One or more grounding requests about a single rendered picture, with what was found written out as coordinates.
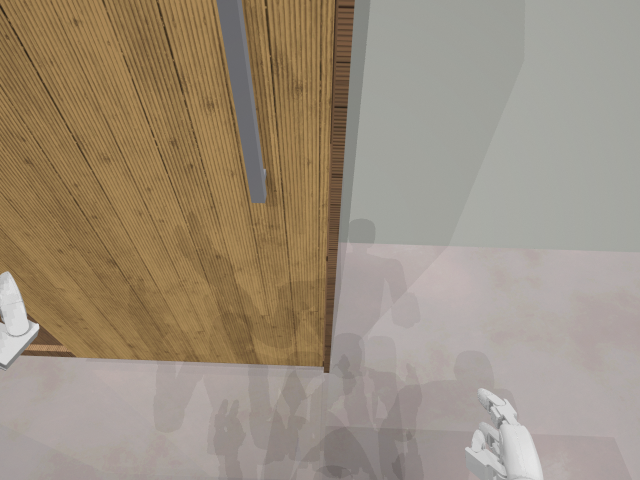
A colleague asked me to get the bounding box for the robot right hand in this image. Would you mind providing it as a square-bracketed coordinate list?
[465, 388, 544, 480]

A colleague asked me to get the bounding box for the wardrobe door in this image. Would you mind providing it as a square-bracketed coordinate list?
[0, 0, 335, 367]
[0, 313, 62, 345]

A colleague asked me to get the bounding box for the robot left hand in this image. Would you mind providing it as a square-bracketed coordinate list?
[0, 271, 39, 371]

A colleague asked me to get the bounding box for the handle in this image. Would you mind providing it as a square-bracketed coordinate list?
[216, 0, 267, 203]

